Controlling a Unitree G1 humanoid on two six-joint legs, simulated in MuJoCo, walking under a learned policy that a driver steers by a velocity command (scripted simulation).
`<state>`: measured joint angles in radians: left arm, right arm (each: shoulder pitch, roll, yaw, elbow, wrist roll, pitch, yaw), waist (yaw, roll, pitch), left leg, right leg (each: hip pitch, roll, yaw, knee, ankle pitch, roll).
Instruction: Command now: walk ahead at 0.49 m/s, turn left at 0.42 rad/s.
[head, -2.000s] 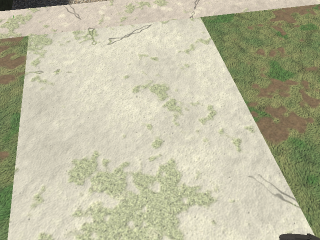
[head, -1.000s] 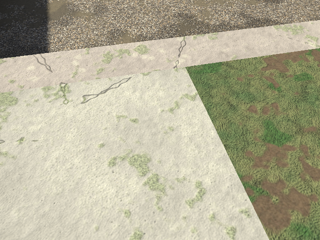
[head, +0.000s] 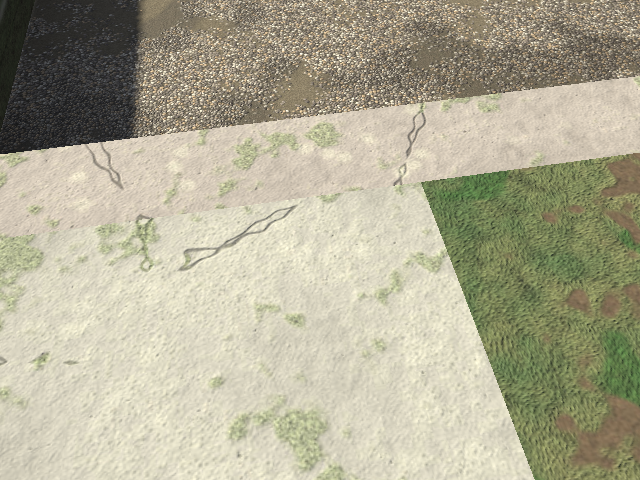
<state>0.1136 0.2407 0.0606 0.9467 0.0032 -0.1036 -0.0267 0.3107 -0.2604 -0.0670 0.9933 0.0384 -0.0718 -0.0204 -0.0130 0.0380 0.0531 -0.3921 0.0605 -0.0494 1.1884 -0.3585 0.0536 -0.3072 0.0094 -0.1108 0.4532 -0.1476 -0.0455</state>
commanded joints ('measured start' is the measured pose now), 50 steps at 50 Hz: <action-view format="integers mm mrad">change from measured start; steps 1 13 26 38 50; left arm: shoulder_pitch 0 164 18 -206 -75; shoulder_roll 75 178 157 97 65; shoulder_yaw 15 41 24 13 -19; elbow -17 15 -121 -227 -206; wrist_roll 8 1 -26 3 12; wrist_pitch -20 9 -59 -9 38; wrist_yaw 4 54 31 18 0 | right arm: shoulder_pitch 62 -298 -49 37 25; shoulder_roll -32 -20 -140 -176 -157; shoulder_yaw -24 -10 -57 -59 -31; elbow -48 -210 -238 -228 -270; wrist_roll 3 -18 -25 -21 -43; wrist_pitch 19 27 -5 19 97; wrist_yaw -4 51 49 -3 -29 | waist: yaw -7 78 -28 -47 1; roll -137 -49 -29 61 -99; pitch -56 63 -148 -53 -181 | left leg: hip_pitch -140 -334 455 141 -151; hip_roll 104 80 181 13 -49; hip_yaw -58 54 -421 -172 -93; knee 6 -460 -924 -879 -2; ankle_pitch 63 389 211 550 -181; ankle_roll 15 -17 257 115 -120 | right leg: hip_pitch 113 292 -446 -169 164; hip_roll -279 -292 -121 9 -261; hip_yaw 257 -57 191 128 501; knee -329 -353 789 83 -127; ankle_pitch -83 129 -211 302 117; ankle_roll -119 -114 17 83 -185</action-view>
